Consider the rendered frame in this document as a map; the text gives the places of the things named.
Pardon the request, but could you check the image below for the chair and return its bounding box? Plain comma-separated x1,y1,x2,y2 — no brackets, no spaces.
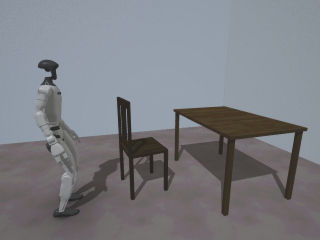
117,97,168,200

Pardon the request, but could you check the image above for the humanoid robot torso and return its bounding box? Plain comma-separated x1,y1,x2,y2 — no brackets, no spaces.
42,82,63,139

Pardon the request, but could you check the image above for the robot right hand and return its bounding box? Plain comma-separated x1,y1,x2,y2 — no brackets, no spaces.
51,143,71,166

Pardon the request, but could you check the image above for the robot left forearm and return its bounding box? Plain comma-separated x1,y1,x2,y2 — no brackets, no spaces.
58,118,70,131

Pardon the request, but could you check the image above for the right robot foot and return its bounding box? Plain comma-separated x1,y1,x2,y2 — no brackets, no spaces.
53,207,79,218

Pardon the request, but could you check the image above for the table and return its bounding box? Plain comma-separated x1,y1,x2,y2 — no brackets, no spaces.
173,106,308,216

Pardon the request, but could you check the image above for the right robot upper arm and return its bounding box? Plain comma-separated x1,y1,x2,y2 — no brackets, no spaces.
33,85,52,119

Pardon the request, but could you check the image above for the robot left hand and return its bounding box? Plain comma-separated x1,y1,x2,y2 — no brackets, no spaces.
66,129,81,145

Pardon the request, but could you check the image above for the robot right forearm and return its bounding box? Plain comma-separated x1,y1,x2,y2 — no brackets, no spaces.
34,112,58,146

